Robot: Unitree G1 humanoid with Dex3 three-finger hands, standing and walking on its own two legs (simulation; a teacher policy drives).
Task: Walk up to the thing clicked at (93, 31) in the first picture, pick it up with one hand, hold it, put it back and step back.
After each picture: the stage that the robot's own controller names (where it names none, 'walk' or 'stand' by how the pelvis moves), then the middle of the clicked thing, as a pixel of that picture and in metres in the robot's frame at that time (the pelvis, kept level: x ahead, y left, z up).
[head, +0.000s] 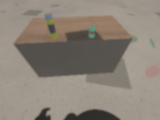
stand; (91, 31) +0.91 +0.03 +0.03
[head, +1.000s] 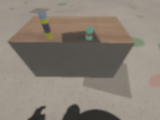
walk; (89, 33) +0.82 +0.09 +0.05
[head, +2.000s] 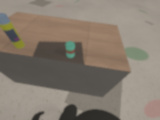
walk; (70, 49) +0.50 +0.20 +0.06
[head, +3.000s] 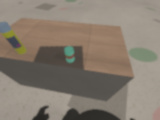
stand; (69, 54) +0.46 +0.19 +0.05
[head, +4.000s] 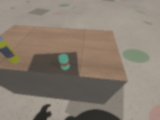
stand; (64, 62) +0.42 +0.21 +0.03
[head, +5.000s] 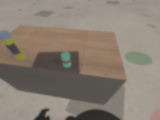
stand; (66, 59) +0.46 +0.21 +0.02
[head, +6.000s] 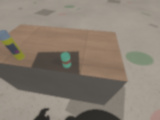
stand; (66, 60) +0.45 +0.21 +0.02
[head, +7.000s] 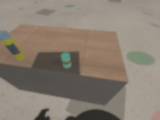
stand; (66, 60) +0.44 +0.21 +0.02
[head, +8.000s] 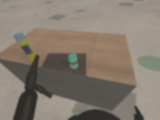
rise first; (73, 61) +0.45 +0.19 +0.03
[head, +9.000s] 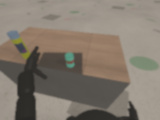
go down; (69, 60) +0.47 +0.19 +0.03
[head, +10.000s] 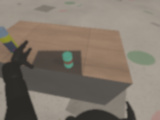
go down; (68, 60) +0.44 +0.18 +0.04
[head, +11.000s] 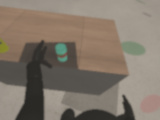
close in; (61, 52) +0.46 +0.19 +0.06
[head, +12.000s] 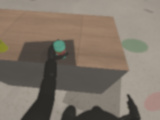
close; (60, 50) +0.47 +0.20 +0.08
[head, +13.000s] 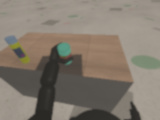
lift; (65, 54) +0.35 +0.16 +0.23
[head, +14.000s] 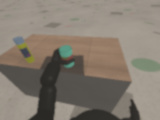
lift; (67, 56) +0.34 +0.16 +0.22
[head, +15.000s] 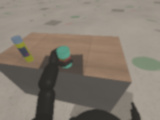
hold; (64, 57) +0.33 +0.17 +0.22
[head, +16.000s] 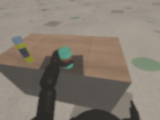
hold; (66, 58) +0.33 +0.16 +0.21
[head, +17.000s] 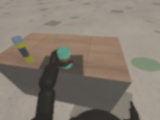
crouch; (65, 58) +0.33 +0.17 +0.21
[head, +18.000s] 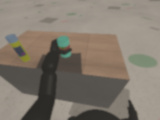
crouch; (64, 47) +0.41 +0.18 +0.23
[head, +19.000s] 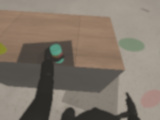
lower; (57, 54) +0.45 +0.20 +0.06
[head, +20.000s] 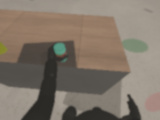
lower; (60, 52) +0.45 +0.19 +0.08
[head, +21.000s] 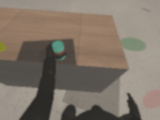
lower; (59, 50) +0.46 +0.19 +0.08
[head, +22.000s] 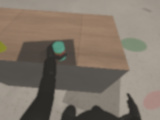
lower; (59, 51) +0.46 +0.19 +0.08
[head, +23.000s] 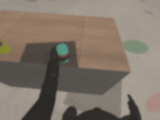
loosen; (63, 53) +0.45 +0.18 +0.08
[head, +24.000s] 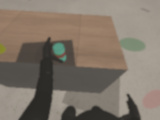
withdraw; (60, 53) +0.45 +0.19 +0.08
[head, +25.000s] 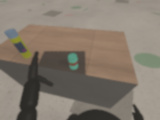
sink last; (73, 61) +0.43 +0.17 +0.05
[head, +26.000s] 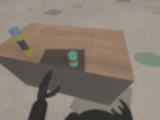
stand; (73, 59) +0.45 +0.18 +0.03
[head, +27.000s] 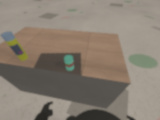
stand; (69, 63) +0.43 +0.18 +0.03
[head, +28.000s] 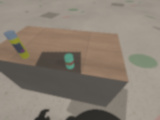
stand; (69, 61) +0.45 +0.19 +0.02
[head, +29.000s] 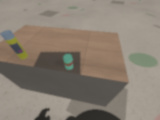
stand; (68, 62) +0.44 +0.19 +0.02
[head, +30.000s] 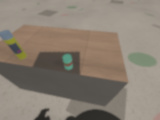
stand; (67, 62) +0.43 +0.20 +0.02
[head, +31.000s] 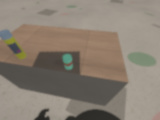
stand; (68, 62) +0.43 +0.20 +0.02
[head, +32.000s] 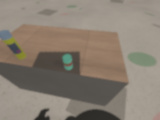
walk; (67, 62) +0.43 +0.20 +0.02
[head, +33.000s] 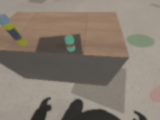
walk; (70, 43) +0.55 +0.20 +0.05
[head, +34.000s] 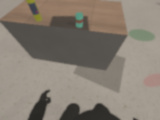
walk; (79, 20) +0.83 +0.17 +0.06
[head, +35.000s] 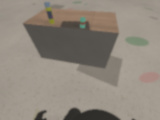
stand; (82, 22) +1.08 +0.20 +0.05
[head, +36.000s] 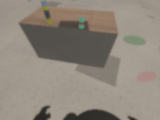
stand; (81, 22) +1.06 +0.18 +0.03
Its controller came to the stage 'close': yes
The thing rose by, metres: 0.23
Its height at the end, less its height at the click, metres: +0.00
